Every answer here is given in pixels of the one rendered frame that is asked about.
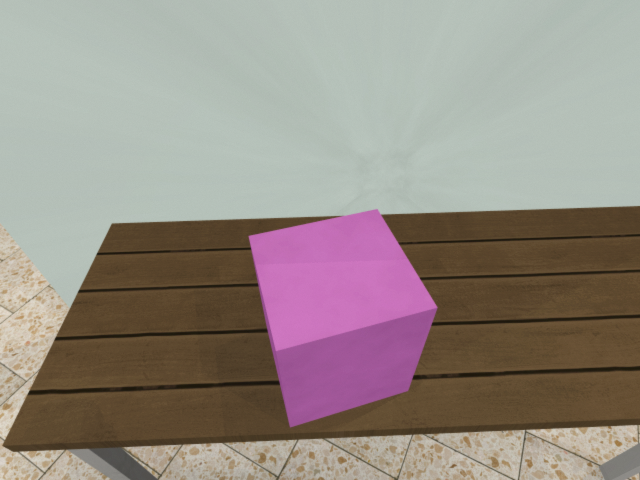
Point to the carton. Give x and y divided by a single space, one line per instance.
346 313

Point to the table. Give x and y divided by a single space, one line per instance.
166 343

